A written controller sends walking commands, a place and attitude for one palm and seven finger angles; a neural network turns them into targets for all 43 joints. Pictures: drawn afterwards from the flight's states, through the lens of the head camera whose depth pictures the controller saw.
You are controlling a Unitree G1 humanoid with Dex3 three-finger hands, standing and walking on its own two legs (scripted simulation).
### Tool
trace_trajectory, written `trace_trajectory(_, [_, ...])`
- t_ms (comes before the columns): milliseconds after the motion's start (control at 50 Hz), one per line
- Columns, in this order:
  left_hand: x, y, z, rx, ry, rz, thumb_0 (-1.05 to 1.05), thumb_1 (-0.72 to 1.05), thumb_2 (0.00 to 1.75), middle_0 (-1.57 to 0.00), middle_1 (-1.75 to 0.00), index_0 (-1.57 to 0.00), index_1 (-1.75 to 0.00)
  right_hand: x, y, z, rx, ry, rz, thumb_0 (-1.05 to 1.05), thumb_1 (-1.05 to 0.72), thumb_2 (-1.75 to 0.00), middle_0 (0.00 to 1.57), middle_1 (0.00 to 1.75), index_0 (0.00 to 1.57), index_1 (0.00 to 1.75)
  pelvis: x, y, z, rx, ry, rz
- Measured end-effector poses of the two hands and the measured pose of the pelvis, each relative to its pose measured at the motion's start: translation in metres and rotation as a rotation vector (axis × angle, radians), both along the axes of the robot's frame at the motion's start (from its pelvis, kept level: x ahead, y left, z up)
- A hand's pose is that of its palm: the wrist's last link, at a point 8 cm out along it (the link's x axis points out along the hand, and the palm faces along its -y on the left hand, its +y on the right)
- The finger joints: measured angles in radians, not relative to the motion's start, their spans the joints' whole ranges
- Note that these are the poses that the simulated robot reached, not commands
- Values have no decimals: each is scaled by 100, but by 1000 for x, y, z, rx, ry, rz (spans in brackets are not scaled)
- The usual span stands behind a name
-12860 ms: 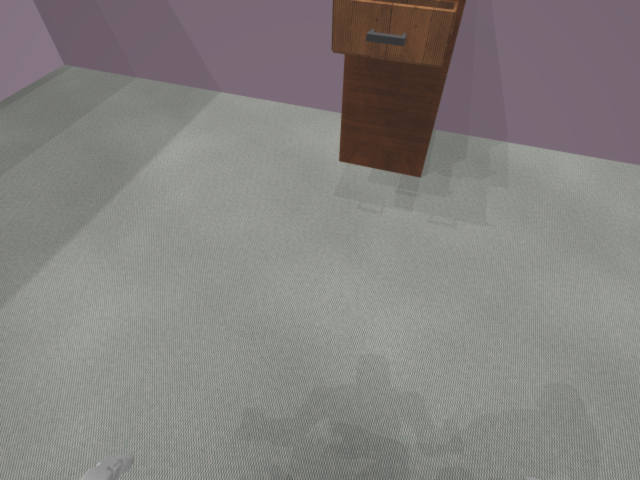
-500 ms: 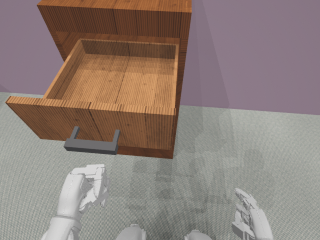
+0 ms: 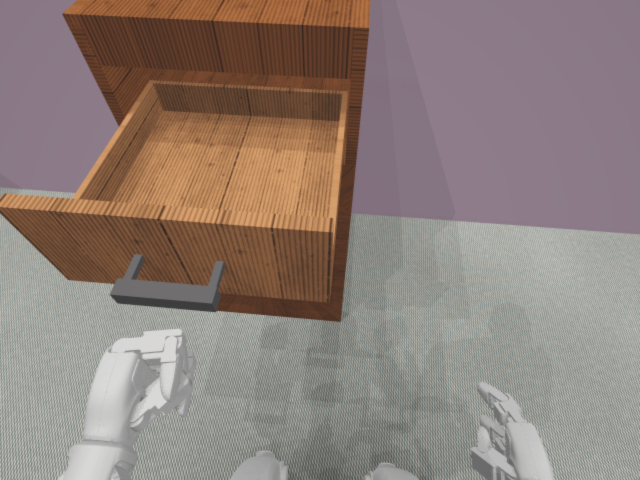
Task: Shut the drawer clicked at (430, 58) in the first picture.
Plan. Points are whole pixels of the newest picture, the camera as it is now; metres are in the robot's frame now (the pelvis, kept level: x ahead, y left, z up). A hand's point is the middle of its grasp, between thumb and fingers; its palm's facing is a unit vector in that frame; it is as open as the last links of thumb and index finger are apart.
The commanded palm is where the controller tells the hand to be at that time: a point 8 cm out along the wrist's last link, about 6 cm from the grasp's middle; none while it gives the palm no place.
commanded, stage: push the drawer shut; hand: left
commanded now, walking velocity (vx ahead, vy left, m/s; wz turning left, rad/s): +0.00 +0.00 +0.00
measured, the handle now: (172, 280) +0.34 +0.19 +0.07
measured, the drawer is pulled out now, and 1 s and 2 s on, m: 0.29 0.22 0.10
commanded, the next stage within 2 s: none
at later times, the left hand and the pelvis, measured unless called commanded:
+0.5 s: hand (195, 342) +0.26 +0.15 +0.06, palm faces -0.09 -0.99 -0.06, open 3.0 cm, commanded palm +0.26 +0.21 +0.07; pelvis +0.00 +0.00 +0.01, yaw +0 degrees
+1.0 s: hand (210, 292) +0.33 +0.15 +0.06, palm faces -0.09 -0.99 -0.04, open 2.9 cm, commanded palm +0.32 +0.20 +0.07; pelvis -0.02 +0.01 +0.01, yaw +0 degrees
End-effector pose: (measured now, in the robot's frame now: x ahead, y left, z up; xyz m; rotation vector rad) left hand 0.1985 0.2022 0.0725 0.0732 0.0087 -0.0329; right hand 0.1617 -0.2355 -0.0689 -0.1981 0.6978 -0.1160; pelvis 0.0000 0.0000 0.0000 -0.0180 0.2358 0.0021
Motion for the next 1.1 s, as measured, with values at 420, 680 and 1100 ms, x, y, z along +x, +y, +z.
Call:
trace_trajectory(420, [46, 2, -6, -7, 26, -47, 1, 85, 90, -140, -160, -140, -160, -18, -13, -6, -5, 80, -28, 1, -91, -90, 20, 30, 20, 30, 4, -4, 8, 9, 4, -2])
trace_trajectory(680, [64, 7, -13, -23, -6, -58, -5, 78, 90, -140, -160, -140, -160, -19, -6, -10, -26, 91, -10, 1, -91, -90, 20, 30, 20, 29, -8, 3, 5, 0, 2, 7])
trace_trajectory(1100, [130, -2, -11, -31, -4, -56, -3, 82, 92, -140, -160, -140, -160, -63, 2, -19, -19, 211, -47, 1, -91, -90, 20, 30, 20, 30, -20, 14, 7, -2, 5, -4])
